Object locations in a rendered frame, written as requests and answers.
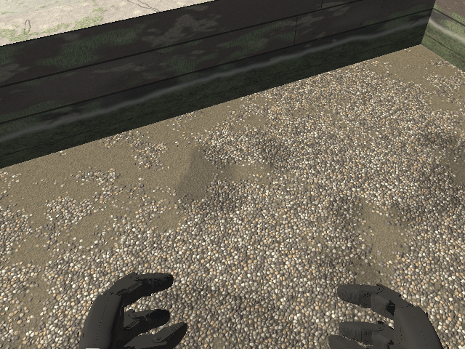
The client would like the robot left hand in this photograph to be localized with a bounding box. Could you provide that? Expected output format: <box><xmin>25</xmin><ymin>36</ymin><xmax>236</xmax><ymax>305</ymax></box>
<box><xmin>77</xmin><ymin>272</ymin><xmax>187</xmax><ymax>349</ymax></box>

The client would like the robot right hand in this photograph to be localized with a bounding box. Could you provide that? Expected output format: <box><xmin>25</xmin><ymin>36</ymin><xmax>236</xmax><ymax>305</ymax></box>
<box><xmin>328</xmin><ymin>284</ymin><xmax>449</xmax><ymax>349</ymax></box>

